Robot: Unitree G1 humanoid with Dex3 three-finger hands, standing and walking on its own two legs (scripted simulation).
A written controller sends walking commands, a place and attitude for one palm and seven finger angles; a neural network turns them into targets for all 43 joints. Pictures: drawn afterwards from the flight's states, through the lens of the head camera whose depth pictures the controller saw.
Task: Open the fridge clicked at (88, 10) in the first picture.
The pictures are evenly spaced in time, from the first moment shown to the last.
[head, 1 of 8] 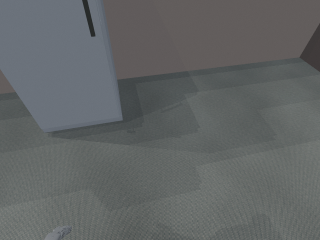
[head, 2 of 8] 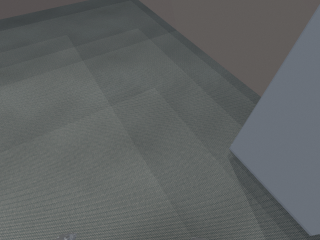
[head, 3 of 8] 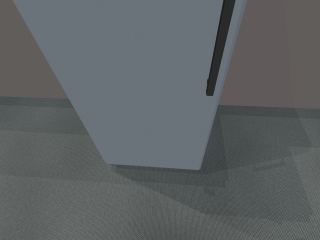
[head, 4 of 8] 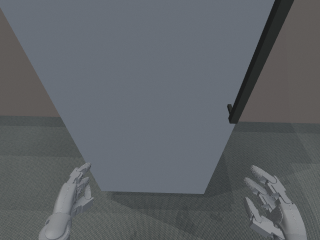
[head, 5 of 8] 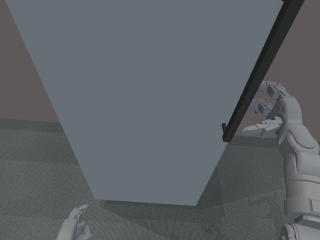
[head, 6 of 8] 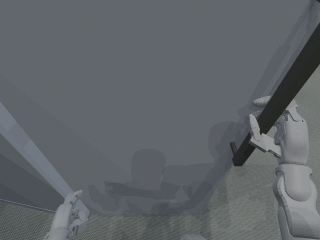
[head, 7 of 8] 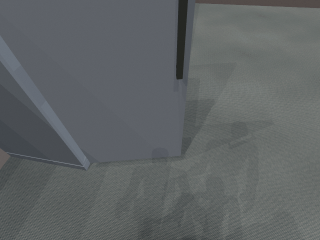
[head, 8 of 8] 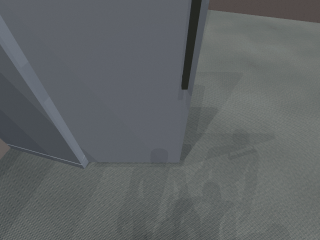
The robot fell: no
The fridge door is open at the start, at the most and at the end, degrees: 0 78 75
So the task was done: yes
